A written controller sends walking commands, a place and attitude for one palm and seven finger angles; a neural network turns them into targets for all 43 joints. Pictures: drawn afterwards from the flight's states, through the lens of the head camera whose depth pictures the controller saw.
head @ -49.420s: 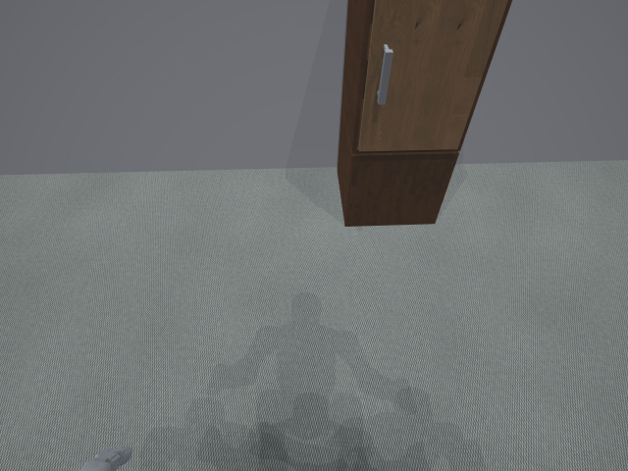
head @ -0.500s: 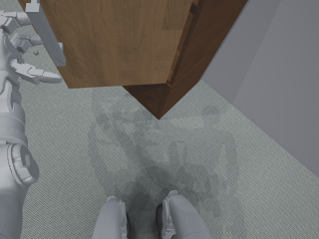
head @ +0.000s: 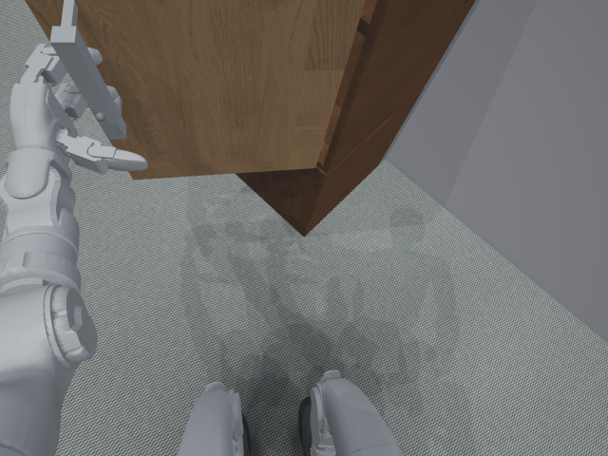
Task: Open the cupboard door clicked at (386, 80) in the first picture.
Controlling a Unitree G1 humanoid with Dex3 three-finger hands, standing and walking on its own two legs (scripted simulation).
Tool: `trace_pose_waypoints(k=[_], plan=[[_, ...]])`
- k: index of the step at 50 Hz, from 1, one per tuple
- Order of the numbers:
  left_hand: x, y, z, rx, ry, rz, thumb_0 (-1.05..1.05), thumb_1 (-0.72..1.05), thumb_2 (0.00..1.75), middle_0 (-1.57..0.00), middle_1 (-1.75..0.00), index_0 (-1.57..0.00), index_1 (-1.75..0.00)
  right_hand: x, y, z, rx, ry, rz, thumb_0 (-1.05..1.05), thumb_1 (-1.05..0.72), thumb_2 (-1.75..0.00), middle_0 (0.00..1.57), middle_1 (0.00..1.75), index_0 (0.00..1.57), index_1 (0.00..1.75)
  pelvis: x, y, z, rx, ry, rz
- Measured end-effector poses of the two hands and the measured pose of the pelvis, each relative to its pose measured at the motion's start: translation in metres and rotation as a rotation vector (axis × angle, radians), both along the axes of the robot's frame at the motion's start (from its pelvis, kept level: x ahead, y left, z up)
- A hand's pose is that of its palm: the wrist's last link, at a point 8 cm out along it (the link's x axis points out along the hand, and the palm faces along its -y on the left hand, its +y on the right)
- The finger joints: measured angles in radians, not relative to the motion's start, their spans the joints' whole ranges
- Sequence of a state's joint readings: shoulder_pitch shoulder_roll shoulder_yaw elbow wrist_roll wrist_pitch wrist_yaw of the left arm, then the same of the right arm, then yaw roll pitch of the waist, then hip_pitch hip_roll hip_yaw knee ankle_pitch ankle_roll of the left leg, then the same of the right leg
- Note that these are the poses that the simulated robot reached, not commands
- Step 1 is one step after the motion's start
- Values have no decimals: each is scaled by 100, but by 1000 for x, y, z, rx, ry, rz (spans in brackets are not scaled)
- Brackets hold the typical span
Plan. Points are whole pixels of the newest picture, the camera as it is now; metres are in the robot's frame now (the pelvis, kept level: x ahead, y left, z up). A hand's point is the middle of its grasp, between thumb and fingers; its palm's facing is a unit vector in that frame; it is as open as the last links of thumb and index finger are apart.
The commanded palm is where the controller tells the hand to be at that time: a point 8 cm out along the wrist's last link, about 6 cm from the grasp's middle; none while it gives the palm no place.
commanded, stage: slide the fingers in behind the handle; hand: left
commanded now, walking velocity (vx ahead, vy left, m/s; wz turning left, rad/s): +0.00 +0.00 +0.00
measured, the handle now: (96, 77) +0.58 +0.21 +0.05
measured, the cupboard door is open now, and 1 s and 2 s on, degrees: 52 52 76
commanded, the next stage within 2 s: close the thumb around the handle in 0.42 s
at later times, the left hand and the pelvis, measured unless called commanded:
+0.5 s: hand (105, 116) +0.52 +0.20 +0.05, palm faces +0.06 -1.00 -0.02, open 13.9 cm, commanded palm +0.50 +0.23 +0.05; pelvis -0.01 +0.00 +0.00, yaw +0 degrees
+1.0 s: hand (105, 117) +0.52 +0.20 +0.05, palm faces +0.06 -1.00 +0.00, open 7.9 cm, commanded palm +0.50 +0.24 +0.05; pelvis -0.01 +0.00 +0.00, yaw +0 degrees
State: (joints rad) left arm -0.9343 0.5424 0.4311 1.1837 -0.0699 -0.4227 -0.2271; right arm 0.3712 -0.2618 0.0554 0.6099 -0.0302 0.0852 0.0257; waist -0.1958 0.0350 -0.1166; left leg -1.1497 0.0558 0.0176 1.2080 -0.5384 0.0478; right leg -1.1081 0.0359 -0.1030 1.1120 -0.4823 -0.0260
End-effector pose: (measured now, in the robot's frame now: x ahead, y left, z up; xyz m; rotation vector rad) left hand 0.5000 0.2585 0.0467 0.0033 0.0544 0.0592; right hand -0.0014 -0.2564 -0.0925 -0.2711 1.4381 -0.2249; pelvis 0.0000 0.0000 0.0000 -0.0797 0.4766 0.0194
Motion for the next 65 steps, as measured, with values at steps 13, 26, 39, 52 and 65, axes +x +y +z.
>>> trace_pose_waypoints(k=[13, 26, 39, 52, 65], plan=[[-1, -8, 4, 12, -18, -3, -1, -50, 30, -30, -120, -30, -120, -3, -2, -2, -3, -6, -2, 0, -91, -90, 20, 30, 20, 30, -3, 0, -1, 2, -3, -1], [-5, -9, 7, 14, -30, -1, -1, -50, 30, -30, -120, -30, -120, -10, -1, -4, 3, 1, -1, 0, -91, -90, 20, 30, 20, 30, -7, 0, -2, 4, -8, 1], [-4, -3, 6, 18, -37, 4, -1, -20, 43, -33, -124, -32, -124, -11, -3, -3, -11, 0, 1, 0, -91, -90, 20, 30, 20, 30, -8, 1, -4, 0, -3, 1], [-2, -6, 1, -1, -20, 6, 0, 48, 72, -37, -131, -37, -131, -7, 0, -2, -11, -6, 4, 0, -91, -90, 20, 30, 20, 30, -6, 3, -3, -1, -1, 0], [1, -11, 1, -8, -31, -22, 1, 66, 80, -34, -133, -36, -134, -7, 4, -2, -11, -20, -18, 0, -91, -90, 20, 30, 20, 30, -4, 5, -3, -1, -2, -13]])
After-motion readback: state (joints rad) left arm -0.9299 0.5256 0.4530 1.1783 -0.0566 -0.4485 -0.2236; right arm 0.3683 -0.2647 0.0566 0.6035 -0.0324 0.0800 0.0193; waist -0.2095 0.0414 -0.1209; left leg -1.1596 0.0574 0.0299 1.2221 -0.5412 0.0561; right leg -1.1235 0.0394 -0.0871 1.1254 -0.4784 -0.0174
